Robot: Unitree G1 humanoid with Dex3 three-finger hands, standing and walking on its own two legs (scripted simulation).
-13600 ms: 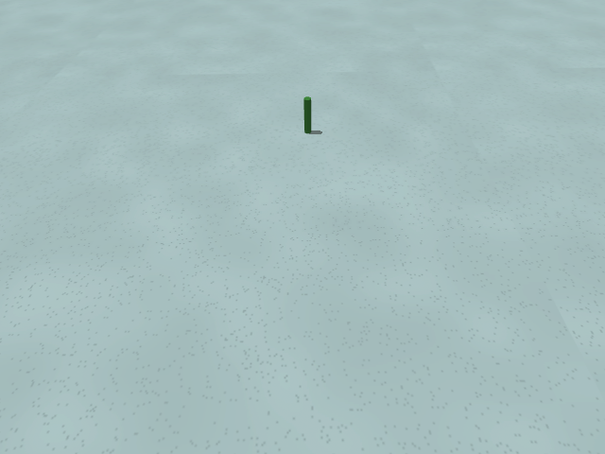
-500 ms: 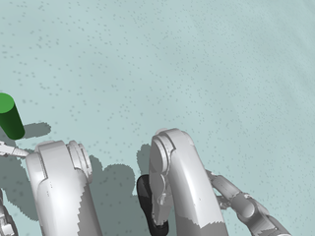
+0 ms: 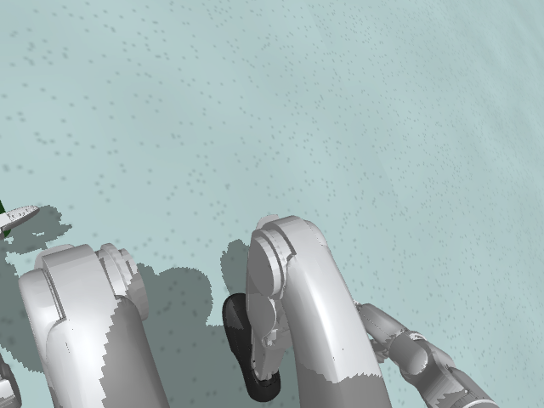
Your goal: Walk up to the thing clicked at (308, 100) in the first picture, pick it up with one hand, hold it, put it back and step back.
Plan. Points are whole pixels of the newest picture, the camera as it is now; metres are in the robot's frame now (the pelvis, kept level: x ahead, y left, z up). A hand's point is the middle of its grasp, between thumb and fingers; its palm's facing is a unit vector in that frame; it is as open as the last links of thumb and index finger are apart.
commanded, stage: close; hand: left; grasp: from the side
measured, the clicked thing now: out of the picture +0.40 +0.28 -0.17
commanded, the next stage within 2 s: settle in 0.42 s
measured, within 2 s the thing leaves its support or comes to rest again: leaves its support in 0.74 s
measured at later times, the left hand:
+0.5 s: hand out of the picture +0.42 +0.28 -0.15, palm faces +0.33 -0.94 +0.02, open 6.3 cm
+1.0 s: hand out of the picture +0.41 +0.31 -0.09, palm faces +0.31 -0.95 -0.01, open 5.6 cm
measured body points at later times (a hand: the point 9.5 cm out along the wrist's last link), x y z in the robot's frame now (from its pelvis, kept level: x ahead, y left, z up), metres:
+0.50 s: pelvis +0.00 +0.00 +0.00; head +0.20 +0.18 +0.35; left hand +0.40 +0.33 -0.14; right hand +0.17 -0.24 -0.03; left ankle +0.08 +0.13 -0.24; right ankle +0.13 -0.13 -0.24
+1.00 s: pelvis +0.00 +0.00 +0.01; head +0.19 +0.17 +0.38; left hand +0.38 +0.36 -0.09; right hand +0.19 -0.24 -0.04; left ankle +0.08 +0.13 -0.24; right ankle +0.13 -0.13 -0.24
